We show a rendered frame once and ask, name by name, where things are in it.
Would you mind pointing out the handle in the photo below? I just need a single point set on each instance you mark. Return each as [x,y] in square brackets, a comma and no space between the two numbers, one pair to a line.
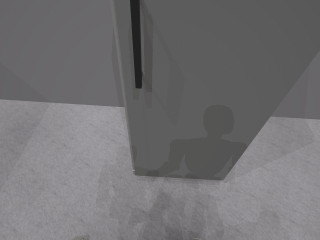
[136,40]

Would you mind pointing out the fridge door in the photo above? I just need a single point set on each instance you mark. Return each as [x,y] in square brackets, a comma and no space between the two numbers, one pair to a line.
[213,73]

